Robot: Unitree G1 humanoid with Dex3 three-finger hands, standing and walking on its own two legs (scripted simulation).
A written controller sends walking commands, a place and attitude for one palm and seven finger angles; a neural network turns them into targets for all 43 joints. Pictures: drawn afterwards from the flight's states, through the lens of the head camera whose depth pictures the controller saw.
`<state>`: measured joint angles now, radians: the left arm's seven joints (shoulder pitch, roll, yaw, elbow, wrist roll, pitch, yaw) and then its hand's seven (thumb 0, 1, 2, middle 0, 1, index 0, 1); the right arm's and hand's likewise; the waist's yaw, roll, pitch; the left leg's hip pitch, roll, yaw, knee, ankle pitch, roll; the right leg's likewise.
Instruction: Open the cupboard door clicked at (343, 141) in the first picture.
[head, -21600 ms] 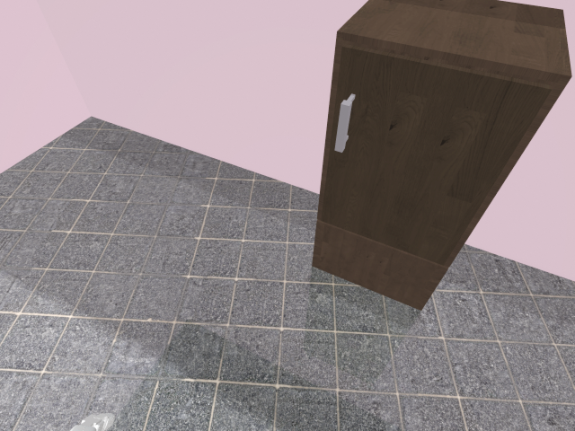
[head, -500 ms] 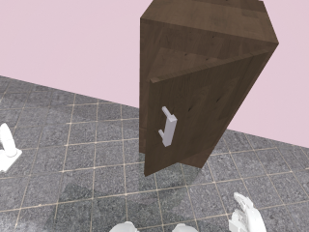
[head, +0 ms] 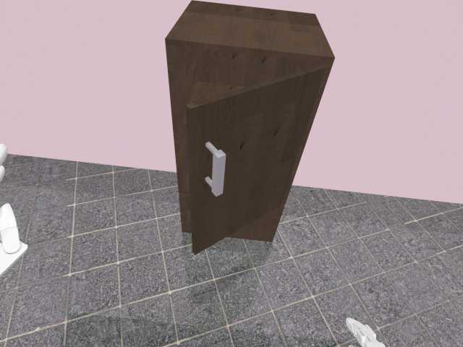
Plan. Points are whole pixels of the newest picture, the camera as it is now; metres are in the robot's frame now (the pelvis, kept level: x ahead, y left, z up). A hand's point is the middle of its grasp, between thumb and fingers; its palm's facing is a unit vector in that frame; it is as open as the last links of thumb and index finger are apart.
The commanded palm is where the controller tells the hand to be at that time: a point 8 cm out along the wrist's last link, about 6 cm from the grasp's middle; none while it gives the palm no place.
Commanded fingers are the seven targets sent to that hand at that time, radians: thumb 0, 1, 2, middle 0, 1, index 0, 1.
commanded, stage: stop stepping back and stand still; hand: left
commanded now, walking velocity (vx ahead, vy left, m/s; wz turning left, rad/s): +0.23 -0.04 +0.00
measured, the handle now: (213, 169) +0.52 +0.08 +0.00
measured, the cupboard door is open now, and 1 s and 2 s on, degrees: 40 40 40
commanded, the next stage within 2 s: let the arm hang, fingers relaxed in 0.70 s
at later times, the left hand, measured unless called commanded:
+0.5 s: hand out of the picture +0.12 +0.27 +0.18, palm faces +0.53 -0.76 -0.38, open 7.4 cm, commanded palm +0.06 +0.30 +0.19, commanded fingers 0.00 0.90 0.90 -0.20 -0.30 -0.20 -0.30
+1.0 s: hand out of the picture +0.07 +0.23 -0.10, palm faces +0.15 -0.94 -0.31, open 7.4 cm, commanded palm none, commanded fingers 0.00 0.90 0.90 -0.20 -0.30 -0.20 -0.30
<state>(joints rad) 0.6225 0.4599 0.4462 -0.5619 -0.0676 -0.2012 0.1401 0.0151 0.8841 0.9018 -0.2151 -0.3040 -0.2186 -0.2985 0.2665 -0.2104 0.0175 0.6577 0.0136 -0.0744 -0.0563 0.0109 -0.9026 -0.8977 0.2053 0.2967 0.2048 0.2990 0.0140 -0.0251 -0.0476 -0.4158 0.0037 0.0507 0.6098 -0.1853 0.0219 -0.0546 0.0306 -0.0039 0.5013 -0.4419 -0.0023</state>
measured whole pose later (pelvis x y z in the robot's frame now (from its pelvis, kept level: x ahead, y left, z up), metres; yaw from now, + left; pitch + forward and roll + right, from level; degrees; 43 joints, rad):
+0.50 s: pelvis -0.07 +0.00 +0.02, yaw +2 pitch -1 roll +1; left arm 0.48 0.35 0.39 -0.39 -0.02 -0.20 0.18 0.02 0.89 0.90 -0.21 -0.30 -0.21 -0.30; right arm 0.30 -0.23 -0.02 0.70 -0.01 -0.13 -0.10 0.01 -0.90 -0.90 0.20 0.30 0.20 0.30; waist 0.01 -0.02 -0.06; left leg -0.30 0.04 0.07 0.60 -0.31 0.03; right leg -0.22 -0.01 -0.08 0.50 -0.27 -0.05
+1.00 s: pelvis -0.07 +0.01 +0.00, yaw +5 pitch +0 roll +1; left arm 0.23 0.22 0.07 0.59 0.03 0.05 0.02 0.01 0.91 0.90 -0.19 -0.30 -0.20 -0.29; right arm 0.17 -0.23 0.00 0.86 -0.04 0.00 0.01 0.01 -0.91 -0.90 0.20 0.30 0.20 0.30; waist -0.01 0.03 0.01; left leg -0.31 -0.02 0.03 0.62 -0.31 0.01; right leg -0.31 -0.03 -0.09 0.65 -0.33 -0.03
